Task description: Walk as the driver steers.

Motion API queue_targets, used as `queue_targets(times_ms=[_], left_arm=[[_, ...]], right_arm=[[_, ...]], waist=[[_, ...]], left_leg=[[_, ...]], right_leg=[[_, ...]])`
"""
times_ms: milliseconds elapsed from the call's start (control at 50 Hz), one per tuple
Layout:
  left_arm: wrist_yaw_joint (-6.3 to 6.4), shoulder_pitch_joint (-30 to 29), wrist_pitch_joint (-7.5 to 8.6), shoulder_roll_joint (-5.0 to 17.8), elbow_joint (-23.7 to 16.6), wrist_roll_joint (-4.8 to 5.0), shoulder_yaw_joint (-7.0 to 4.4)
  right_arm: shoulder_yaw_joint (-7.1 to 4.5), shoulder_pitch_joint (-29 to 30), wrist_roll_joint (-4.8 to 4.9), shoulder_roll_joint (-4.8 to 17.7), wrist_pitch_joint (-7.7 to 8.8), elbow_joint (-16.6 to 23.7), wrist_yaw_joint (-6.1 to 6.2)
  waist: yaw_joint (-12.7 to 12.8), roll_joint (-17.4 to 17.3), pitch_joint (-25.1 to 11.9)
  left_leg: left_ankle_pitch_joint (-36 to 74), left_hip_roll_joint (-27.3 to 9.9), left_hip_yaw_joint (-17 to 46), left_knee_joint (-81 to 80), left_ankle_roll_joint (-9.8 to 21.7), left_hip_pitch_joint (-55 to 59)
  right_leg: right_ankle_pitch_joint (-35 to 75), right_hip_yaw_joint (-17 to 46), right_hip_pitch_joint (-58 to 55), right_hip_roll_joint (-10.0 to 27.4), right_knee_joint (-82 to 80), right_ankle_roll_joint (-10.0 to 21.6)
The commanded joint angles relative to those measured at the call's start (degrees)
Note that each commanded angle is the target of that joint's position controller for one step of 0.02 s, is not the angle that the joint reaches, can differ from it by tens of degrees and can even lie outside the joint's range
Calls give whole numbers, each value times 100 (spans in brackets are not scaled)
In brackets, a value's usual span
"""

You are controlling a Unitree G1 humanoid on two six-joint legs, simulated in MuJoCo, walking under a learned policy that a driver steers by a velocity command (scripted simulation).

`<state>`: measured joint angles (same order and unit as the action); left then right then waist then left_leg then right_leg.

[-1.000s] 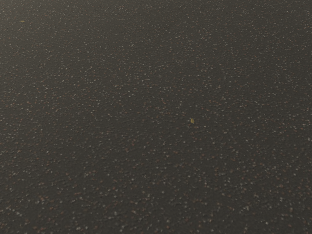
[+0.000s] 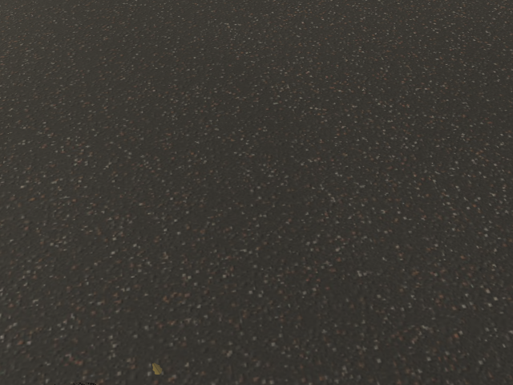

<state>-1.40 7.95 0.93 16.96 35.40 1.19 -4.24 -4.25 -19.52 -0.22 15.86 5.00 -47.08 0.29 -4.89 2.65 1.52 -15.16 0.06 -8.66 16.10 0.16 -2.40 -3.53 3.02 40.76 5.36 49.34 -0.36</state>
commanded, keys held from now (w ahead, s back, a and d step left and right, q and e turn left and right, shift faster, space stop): w+e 0.50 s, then w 0.06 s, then no key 0.44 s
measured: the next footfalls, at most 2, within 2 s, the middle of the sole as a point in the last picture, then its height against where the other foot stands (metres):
right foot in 0.16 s outside the picture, level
left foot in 0.64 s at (250, 348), level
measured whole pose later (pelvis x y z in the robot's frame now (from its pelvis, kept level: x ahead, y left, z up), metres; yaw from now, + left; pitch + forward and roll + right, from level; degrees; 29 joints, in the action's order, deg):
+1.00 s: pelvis +0.46 -0.08 -0.01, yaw -24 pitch +0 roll +1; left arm 1.6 10.6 -1.8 14.7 40.3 -0.8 -2.5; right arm -1.0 -10.4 -0.4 12.8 2.2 -47.0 -1.3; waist -1.2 1.8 1.9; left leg -11.0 2.6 -1.8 26.6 1.9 -15.8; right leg -10.8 4.6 18.1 2.5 29.8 -1.9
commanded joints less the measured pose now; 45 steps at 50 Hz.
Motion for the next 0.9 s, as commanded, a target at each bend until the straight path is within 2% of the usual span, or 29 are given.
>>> queue_targets(times_ms=[20, 60, 100, 120, 140, 160, 180, 200, 220, 240, 260, 280, 300, 360, 460, 500, 560, 600, 620, 640, 660, 680, 700, 720, 740, 780, 800, 840, 900], left_arm=[[-116, -676, 107, 92, -544, 18, 27], [-175, -855, 100, 137, -653, 36, 12], [-206, -762, 79, 281, -705, 3, -61], [-198, -498, 53, 407, -671, -24, -134], [-179, 181, 29, 600, -507, -28, -259], [-100, 1198, -5, 929, -231, -10, -449], [23, 1732, -36, 1507, -124, 32, -583], [-26, 1580, 86, 1739, -325, 23, -536], [-65, 1581, 164, 1180, -299, -12, -385], [-61, 1375, 217, 978, -245, -19, -311], [-47, 993, 234, 856, -276, -9, -262], [-36, 682, 236, 682, -331, -43, -196], [-11, 535, 247, 697, -390, -112, -183], [79, 551, 292, 731, -272, -76, -191], [211, 962, 237, 860, -16, -6, -228], [221, 1148, 219, 910, 86, 18, -247], [230, 1336, 205, 769, 247, 25, -206], [245, 1296, 148, 737, 303, -18, -206], [255, 1216, 117, 638, 289, -25, -178], [256, 1182, 121, 439, 212, -69, -110], [269, 1600, 154, 213, 131, -133, -14], [262, 2377, 177, 235, 304, -40, 21], [268, 2222, 139, 698, 412, 2, -79], [286, 1587, 68, 831, 322, 10, -123], [312, 1159, -7, 779, 233, -50, -112], [320, 1036, -123, 481, 160, -112, -70], [330, 1149, -156, 305, 217, -109, -25], [350, 1150, -155, 104, 263, -140, 50], [341, 991, -187, 179, 316, -130, 50]], right_arm=[[-224, 263, 66, 1013, 45, 308, 32], [-257, 182, 127, 1117, -10, 228, 22], [-304, 214, 183, 1265, -73, 203, 34], [-337, 228, 215, 1369, -105, 202, 55], [-347, 290, 243, 1409, -149, 212, 75], [-285, 260, 224, 1261, -150, 243, 101], [-93, 56, -37, 680, -103, 470, 82], [72, -50, -35, 423, 103, 764, 19], [-66, 626, 183, 961, 240, 856, -52], [-42, 871, 252, 957, 315, 945, -78], [-29, 884, 121, 876, 338, 875, -28], [-70, 860, -12, 907, 296, 828, 7], [-85, 743, -23, 918, 231, 837, -10], [-45, 785, -80, 720, 89, 811, -9], [96, 1903, -46, 403, 93, 1080, -63], [92, 2207, 22, 451, 129, 1168, -113], [30, 2215, 49, 632, 193, 1187, -190], [-33, 1986, -29, 713, 233, 1171, -194], [-72, 1646, -91, 734, 265, 1089, -175], [-119, 1220, -194, 898, 309, 1057, -153], [-201, 568, -329, 1286, 316, 1020, -138], [-253, 116, -198, 1312, 191, 761, -192], [-156, 124, 7, 951, 124, 805, -214], [-72, 464, 14, 713, 68, 877, -195], [35, 838, -32, 502, 25, 907, -191], [138, 1289, -111, 302, 4, 849, -189], [136, 1409, -135, 323, -2, 796, -193], [94, 1459, -132, 479, -26, 697, -164], [60, 1318, -41, 640, -111, 540, -122]], waist=[[-6, -634, 174], [-10, -666, 273], [161, -772, 163], [352, -882, -53], [774, -840, -415], [1264, -646, -927], [1192, 580, -1390], [874, 1303, -2336], [1211, 516, -2008], [1089, 398, -1282], [807, -147, -888], [594, -203, -622], [420, 67, -582], [338, -41, -446], [743, 143, -193], [864, 198, -142], [878, 296, -151], [744, 453, -131], [548, 446, -288], [357, 302, -769], [311, -677, -1685], [385, -2129, -2379], [287, -1391, -2028], [217, -885, -1382], [295, -578, -939], [638, -771, -598], [728, -954, -591], [739, -1077, -796], [626, -1012, -1095]], left_leg=[[1803, -1482, 447, -581, 820, 65], [2092, -1601, 307, -468, 749, 354], [3569, -1640, 70, 29, 638, 589], [4628, -1620, -58, 549, 579, 653], [5332, -1501, -236, 1490, 478, 541], [4962, -1284, -367, 2826, 284, -244], [1199, -770, -361, 4882, -18, -2383], [-1974, 221, 878, 6316, -165, -3939], [-1516, -124, 1462, 6524, -79, -4554], [-1006, -331, 1363, 6164, 31, -4636], [-613, -560, 1359, 5658, 23, -4288], [-357, -690, 1348, 5243, -8, -3916], [-237, -732, 1383, 5107, -73, -3576], [53, -653, 1224, 4405, -311, -3330], [1750, -261, 1167, 2291, -427, -2981], [1996, -108, 1188, 1834, -409, -2701], [1861, -133, 1309, 1413, -247, -2563], [1462, -50, 1186, 1173, -43, -2297], [1683, 20, 1040, 869, 101, -1809], [2707, -344, 1238, 944, 331, -873], [4358, -1471, 2425, 1409, 996, 1041], [4282, -2466, 4289, 1075, 1901, 2064], [3131, -2379, 4443, 815, 1764, 1678], [2804, -2141, 3729, 725, 1530, 1014], [2925, -1858, 3143, 593, 1398, 284], [3293, -1423, 2389, 336, 1200, -819], [3616, -1208, 2032, 259, 1169, -1110], [4333, -1129, 1687, 289, 1237, -1211], [3774, -1223, 1651, 296, 1274, -1054]], right_leg=[[395, -258, -115, -21, -722, 99], [97, -396, -188, -79, -1029, 237], [-476, -667, -625, -328, -1239, 460], [-772, -848, -1094, -548, -1283, 593], [-700, -995, -1988, -814, -1574, 775], [-329, -853, -3570, -959, -1841, 1009], [-361, 1303, -5478, 358, -1900, 1589], [-1472, 4500, -6465, 1427, -2951, 2592], [-1656, 4012, -6284, 1274, -3223, 2226], [-1284, 3179, -5524, 1074, -3226, 2002], [-710, 2587, -4663, 809, -3231, 1796], [-135, 2152, -4023, 601, -3344, 1671], [277, 2080, -3556, 563, -3454, 1742], [862, 1575, -2900, 340, -3601, 1754], [221, 1207, -2540, -46, -3518, 1386], [-130, 1395, -2535, 11, -3447, 1321], [-390, 1743, -3055, 271, -3068, 1236], [481, 1857, -3354, 270, -2560, 1065], [1125, 1758, -3431, 60, -2110, 905], [1337, 1521, -3249, -272, -1290, 654], [-244, 1131, -2020, -780, 323, 274], [-3518, 781, -812, -1293, 1938, -84], [-3429, 1030, -400, -1011, 2550, -158], [-3044, 883, -231, -849, 2684, -212], [-2790, 704, -327, -676, 2416, -246], [-2421, 518, -1090, -295, 1442, -253], [-2274, 310, -1475, -315, 910, -295], [-1991, 109, -2023, -338, -6, -353], [-1192, 50, -2567, -349, -892, -331]])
